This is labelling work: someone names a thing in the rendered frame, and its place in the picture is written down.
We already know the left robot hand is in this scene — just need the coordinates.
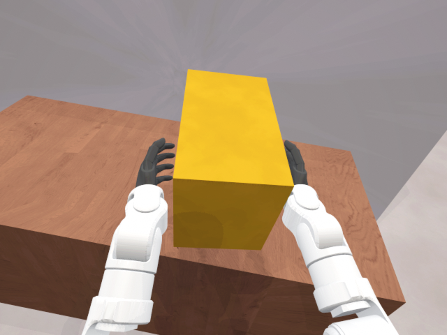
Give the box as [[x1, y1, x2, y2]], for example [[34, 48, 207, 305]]
[[135, 137, 175, 187]]

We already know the robot left forearm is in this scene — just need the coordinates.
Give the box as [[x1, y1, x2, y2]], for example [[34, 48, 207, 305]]
[[82, 184, 168, 335]]

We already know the pedestal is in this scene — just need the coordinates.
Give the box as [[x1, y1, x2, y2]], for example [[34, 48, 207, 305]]
[[0, 95, 406, 335]]

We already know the carton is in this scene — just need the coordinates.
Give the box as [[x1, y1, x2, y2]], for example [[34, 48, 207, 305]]
[[173, 69, 294, 250]]

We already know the robot right forearm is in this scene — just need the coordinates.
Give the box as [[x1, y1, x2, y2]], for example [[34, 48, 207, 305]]
[[282, 184, 399, 335]]

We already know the robot right upper arm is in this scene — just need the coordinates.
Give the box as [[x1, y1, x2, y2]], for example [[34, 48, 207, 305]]
[[323, 315, 397, 335]]

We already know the right robot hand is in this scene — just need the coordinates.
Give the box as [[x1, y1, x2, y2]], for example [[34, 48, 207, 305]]
[[284, 140, 308, 185]]

